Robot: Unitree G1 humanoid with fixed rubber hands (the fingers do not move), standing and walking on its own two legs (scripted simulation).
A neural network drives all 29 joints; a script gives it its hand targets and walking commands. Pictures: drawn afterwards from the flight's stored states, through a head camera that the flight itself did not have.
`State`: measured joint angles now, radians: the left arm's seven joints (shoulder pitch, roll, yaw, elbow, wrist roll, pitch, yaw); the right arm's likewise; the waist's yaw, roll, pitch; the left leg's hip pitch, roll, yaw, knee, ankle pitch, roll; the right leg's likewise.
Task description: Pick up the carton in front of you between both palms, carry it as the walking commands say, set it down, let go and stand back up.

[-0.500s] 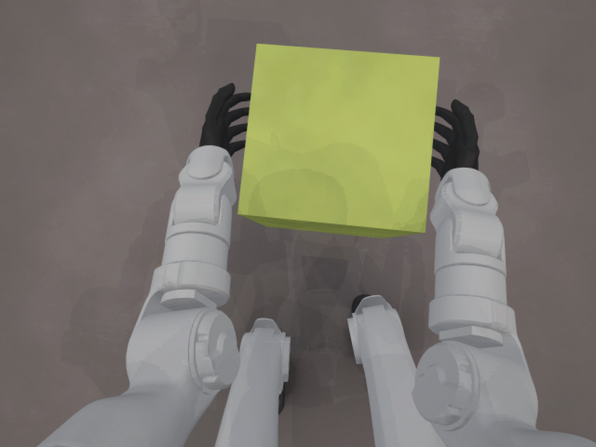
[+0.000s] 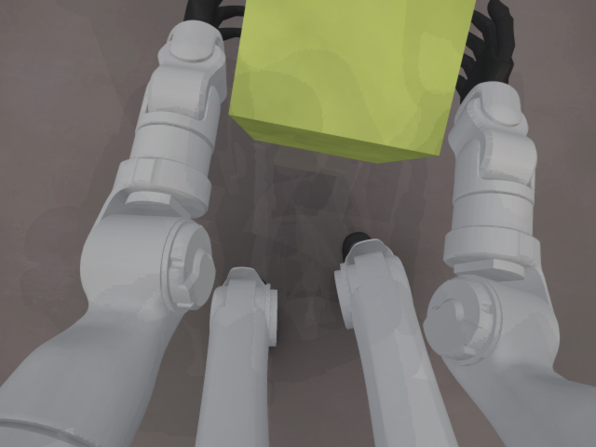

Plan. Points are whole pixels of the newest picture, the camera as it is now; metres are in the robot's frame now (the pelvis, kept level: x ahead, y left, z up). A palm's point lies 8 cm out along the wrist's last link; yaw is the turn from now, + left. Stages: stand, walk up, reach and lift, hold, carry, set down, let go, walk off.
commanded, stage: set down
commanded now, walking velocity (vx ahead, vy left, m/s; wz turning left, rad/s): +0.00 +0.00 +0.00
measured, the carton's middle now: (338, 67) +0.53 -0.11 -0.21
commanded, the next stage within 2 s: none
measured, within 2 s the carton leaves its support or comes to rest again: rests again in 1.10 s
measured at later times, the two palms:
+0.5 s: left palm (237, 41) +0.60 +0.02 -0.25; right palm (449, 92) +0.49 -0.26 -0.24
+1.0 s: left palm (236, 57) +0.59 +0.02 -0.28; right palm (444, 100) +0.48 -0.26 -0.26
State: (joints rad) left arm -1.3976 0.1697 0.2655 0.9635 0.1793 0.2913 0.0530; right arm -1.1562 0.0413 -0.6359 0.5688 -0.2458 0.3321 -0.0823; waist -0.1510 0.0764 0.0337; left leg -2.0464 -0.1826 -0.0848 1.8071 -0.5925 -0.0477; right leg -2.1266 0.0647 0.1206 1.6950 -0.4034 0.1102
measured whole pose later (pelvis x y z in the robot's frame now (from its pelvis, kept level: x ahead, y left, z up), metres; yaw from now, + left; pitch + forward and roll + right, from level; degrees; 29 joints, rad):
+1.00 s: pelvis +0.00 +0.01 -0.09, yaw -1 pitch +42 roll -6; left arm -1.72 0.33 -0.03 1.24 0.05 0.24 0.05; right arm -1.40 -0.11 -0.67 0.86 -0.14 0.25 -0.03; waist -0.22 0.03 0.37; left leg -2.21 -0.18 -0.07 2.16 -0.67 -0.01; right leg -2.25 0.01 0.05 2.01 -0.49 0.12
